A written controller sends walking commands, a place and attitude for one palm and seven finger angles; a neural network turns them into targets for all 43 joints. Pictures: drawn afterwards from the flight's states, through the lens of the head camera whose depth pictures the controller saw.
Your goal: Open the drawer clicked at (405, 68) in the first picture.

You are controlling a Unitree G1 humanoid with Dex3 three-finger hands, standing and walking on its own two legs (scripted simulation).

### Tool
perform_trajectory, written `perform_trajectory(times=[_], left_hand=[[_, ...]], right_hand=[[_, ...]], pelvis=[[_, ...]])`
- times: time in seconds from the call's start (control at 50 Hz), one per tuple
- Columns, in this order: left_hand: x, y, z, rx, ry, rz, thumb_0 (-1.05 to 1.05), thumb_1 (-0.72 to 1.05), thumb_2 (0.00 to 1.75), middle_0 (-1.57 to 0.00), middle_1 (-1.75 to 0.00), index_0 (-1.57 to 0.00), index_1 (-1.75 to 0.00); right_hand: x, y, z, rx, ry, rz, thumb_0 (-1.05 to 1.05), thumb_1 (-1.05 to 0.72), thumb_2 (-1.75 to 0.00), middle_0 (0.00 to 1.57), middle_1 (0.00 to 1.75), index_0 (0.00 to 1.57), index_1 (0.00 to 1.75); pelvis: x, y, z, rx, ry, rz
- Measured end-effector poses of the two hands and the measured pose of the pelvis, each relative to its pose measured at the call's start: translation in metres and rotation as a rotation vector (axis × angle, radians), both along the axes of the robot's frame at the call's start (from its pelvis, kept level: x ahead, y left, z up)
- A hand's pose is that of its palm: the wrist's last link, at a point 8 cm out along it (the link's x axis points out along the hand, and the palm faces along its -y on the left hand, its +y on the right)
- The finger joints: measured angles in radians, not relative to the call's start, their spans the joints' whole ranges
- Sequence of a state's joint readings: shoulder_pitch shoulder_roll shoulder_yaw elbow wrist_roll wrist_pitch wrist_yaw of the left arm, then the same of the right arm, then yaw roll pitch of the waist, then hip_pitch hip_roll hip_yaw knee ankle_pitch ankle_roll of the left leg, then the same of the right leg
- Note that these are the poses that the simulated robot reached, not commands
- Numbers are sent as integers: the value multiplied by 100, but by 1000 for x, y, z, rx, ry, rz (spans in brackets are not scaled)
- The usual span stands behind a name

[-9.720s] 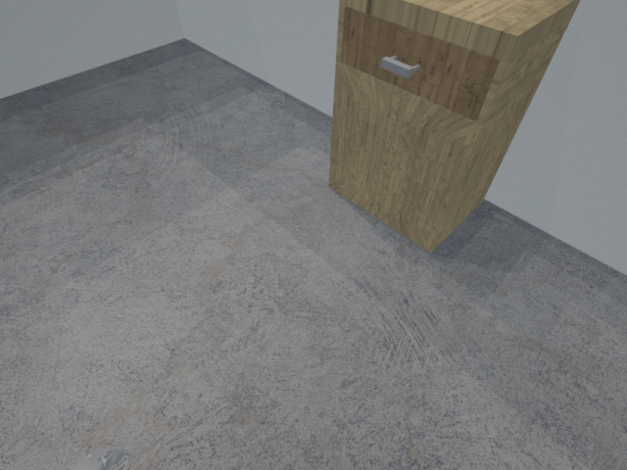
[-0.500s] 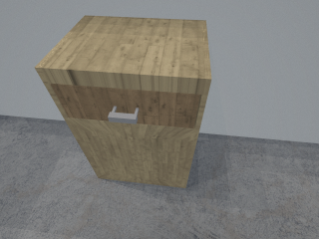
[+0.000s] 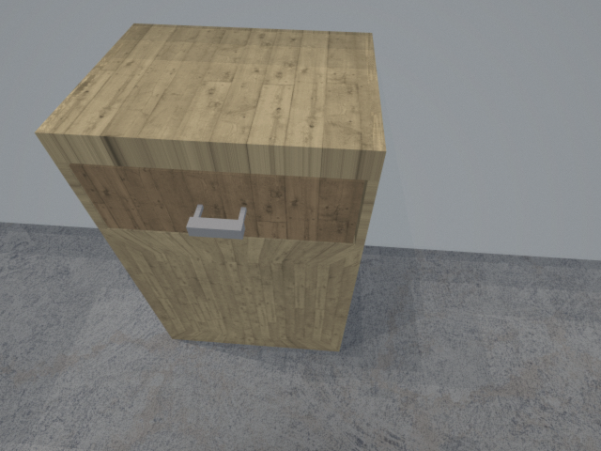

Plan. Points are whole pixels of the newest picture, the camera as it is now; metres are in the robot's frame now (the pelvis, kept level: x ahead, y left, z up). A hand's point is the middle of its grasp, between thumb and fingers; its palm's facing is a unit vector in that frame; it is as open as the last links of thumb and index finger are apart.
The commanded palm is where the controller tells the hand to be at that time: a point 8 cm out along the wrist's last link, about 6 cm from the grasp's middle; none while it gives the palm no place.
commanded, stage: come to a stop and stand still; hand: left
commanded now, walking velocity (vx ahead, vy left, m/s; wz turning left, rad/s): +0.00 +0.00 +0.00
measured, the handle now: (218, 219) +0.51 +0.20 -0.06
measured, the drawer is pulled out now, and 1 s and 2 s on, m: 0.00 0.00 0.00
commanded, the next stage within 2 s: look again from close up in 0.34 s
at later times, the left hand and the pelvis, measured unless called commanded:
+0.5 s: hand out of the picture -0.02 +0.15 -0.17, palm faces +0.04 -0.99 -0.14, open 7.4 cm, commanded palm none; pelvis +0.01 +0.01 +0.00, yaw +0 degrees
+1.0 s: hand out of the picture +0.05 +0.22 -0.17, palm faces +0.02 -0.98 -0.20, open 7.4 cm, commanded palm none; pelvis +0.03 +0.05 +0.00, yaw -1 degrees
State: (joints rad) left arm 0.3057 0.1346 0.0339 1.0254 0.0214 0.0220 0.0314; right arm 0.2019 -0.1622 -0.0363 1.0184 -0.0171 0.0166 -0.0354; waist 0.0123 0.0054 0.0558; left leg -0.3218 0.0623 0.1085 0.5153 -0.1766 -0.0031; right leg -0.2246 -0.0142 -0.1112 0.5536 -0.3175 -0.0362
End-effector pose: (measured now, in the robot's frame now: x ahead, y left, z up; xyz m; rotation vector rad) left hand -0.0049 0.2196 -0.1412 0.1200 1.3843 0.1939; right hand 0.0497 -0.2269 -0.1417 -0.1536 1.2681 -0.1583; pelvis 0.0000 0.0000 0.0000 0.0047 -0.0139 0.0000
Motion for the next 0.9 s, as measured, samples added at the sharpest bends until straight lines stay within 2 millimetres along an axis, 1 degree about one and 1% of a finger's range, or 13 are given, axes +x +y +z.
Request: perform_trajectory(times=[0.1, 0.2, 0.34, 0.44, 0.5, 0.54, 0.58, 0.68, 0.76, 0.82, 0.9], left_hand=[[5, -1, 0, 4, -33, -13, 1, 91, 90, -19, -30, -20, -30], [7, -5, 0, -10, -45, -16, 1, 92, 90, -20, -30, -20, -30], [-3, -12, -1, -39, -8, -6, 1, 92, 90, -20, -30, -20, -30], [-15, -19, -2, -62, 35, 9, 1, 92, 90, -20, -30, -20, -30], [-21, -20, -2, -61, 54, -13, 1, 91, 90, -20, -30, -20, -30], [-21, -15, -4, -62, 65, -27, 1, 91, 90, -20, -30, -20, -30], [-17, -7, -6, -56, 67, -33, 1, 91, 90, -20, -30, -20, -30], [7, 18, -6, -21, 19, -31, 1, 91, 90, -20, -30, -20, -30], [27, 35, -2, 2, -30, -34, 1, 91, 90, -20, -30, -20, -30], [38, 43, 0, 11, -47, -43, 1, 91, 90, -20, -30, -20, -30], [46, 49, 1, 11, -51, -53, 1, 91, 90, -19, -30, -19, -30]], right_hand=[[-11, -3, 0, 7, 12, -2, 1, -94, -90, 20, 30, 20, 30], [-31, -2, 2, 12, 64, 0, 1, -94, -90, 20, 30, 20, 30], [-59, 13, 2, 42, 154, -7, 1, -92, -90, 20, 30, 20, 30], [-70, 27, 3, 66, 193, -15, 1, -91, -90, 20, 30, 20, 30], [-67, 33, -2, 76, 188, -18, 1, -91, -90, 20, 30, 20, 30], [-64, 36, -6, 75, 172, -27, 2, -91, -90, 20, 30, 20, 30], [-60, 39, -7, 72, 149, -35, 2, -91, -90, 20, 30, 20, 30], [-51, 49, -8, 63, 127, -21, 2, -92, -90, 20, 30, 20, 30], [-42, 53, -6, 52, 128, -7, 2, -92, -90, 20, 30, 20, 30], [-35, 52, -4, 40, 119, -4, 3, -93, -90, 20, 30, 20, 30], [-25, 50, 0, 23, 100, -3, 2, -93, -90, 20, 30, 20, 30]], pelvis=[[-2, -3, 0, 1, -10, 8], [0, -5, 3, -2, -15, 13], [4, -4, 6, -7, -11, 17], [7, -1, 8, -8, -8, 18], [7, 5, 4, -31, 1, 5], [9, 11, 1, -41, 2, 5], [11, 17, -1, -37, -2, 6], [19, 29, -3, -26, -2, 5], [23, 36, -1, -19, 1, 3], [27, 40, 0, -14, 3, -1], [31, 44, 2, -11, 4, -5]])
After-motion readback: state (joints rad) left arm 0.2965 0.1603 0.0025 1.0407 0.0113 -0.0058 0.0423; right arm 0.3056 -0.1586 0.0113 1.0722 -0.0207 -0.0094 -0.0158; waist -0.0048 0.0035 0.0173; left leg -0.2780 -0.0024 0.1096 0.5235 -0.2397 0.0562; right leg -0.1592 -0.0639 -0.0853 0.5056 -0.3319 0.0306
